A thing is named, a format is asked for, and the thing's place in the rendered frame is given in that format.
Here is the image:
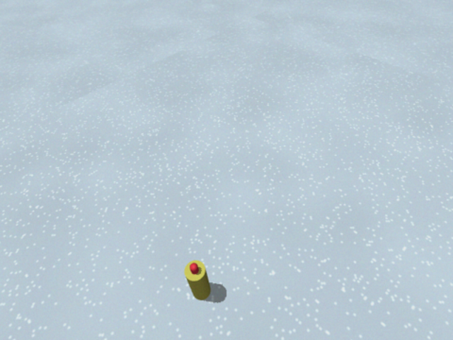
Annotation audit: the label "bottle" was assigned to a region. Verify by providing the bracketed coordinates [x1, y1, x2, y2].
[184, 260, 211, 300]

